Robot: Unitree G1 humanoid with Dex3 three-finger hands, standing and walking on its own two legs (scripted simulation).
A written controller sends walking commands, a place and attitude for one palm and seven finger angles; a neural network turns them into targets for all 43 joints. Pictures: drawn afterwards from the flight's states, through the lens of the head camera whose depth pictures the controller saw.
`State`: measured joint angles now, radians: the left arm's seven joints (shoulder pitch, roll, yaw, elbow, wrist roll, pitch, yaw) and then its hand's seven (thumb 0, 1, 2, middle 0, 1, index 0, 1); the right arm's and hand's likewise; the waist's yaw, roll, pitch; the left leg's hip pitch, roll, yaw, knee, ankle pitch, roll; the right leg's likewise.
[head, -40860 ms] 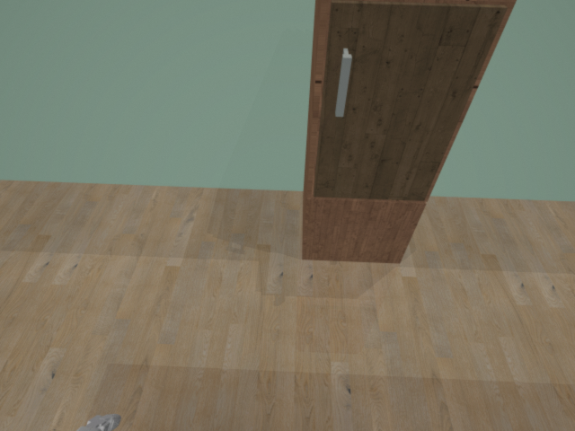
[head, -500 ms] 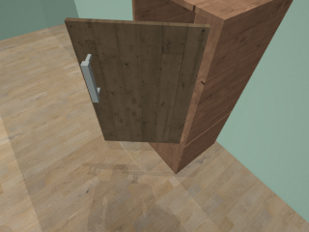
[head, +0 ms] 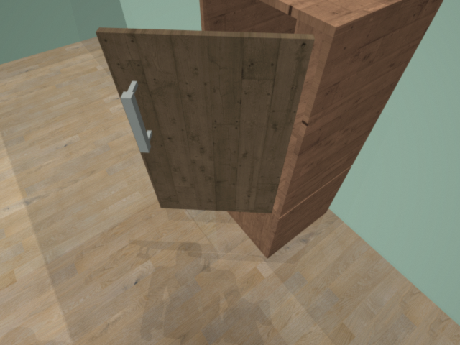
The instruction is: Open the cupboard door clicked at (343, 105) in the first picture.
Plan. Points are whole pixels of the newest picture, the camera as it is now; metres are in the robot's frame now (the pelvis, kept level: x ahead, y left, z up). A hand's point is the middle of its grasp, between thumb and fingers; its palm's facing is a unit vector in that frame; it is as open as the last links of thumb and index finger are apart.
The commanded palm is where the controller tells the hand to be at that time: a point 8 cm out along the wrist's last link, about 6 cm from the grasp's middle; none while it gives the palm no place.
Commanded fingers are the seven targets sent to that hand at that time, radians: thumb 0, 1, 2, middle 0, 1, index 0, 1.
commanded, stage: come to a stop and stand still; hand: left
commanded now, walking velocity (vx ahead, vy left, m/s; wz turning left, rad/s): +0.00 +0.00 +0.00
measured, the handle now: (139, 118) +0.53 +0.24 +0.07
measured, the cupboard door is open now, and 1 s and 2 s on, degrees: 50 50 50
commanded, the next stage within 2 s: look again from close up in 0.82 s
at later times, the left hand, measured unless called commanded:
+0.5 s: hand out of the picture +0.05 +0.16 -0.16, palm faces -0.02 -0.98 -0.22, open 7.4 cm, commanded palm none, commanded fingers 0.00 0.90 0.90 -0.20 -0.30 -0.20 -0.30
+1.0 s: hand out of the picture +0.03 +0.15 -0.16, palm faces +0.00 -0.98 -0.20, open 7.4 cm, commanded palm none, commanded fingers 0.00 0.90 0.90 -0.20 -0.30 -0.20 -0.30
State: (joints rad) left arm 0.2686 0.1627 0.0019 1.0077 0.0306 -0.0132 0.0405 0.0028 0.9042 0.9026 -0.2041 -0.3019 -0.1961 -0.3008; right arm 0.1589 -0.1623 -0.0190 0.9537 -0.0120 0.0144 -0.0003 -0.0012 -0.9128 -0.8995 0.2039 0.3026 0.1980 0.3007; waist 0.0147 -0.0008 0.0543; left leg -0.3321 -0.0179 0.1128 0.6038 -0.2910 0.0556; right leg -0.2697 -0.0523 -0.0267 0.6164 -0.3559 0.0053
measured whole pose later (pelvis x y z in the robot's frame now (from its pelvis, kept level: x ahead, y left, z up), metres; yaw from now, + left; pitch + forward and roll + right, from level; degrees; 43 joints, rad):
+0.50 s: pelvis +0.01 -0.02 +0.01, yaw +0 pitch +0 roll +1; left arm 0.25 0.18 -0.02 1.04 0.02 -0.01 0.03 0.00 0.91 0.90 -0.20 -0.30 -0.20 -0.30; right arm 0.26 -0.18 0.01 1.07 -0.01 0.00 -0.01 0.00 -0.91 -0.90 0.20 0.30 0.20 0.30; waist -0.01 0.00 0.03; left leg -0.23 0.00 0.10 0.46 -0.24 0.03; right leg -0.17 -0.02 -0.04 0.48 -0.31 0.00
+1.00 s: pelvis +0.03 -0.03 +0.02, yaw +0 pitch +0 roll +1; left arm 0.26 0.17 -0.02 1.11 0.02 -0.02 0.03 0.00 0.90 0.90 -0.20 -0.30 -0.20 -0.30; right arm 0.22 -0.17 0.01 1.13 -0.01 -0.02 -0.02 0.00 -0.91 -0.90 0.20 0.30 0.20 0.30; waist 0.00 -0.02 0.03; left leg -0.18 0.01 0.09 0.42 -0.24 0.01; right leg -0.11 -0.01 -0.05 0.42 -0.31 -0.02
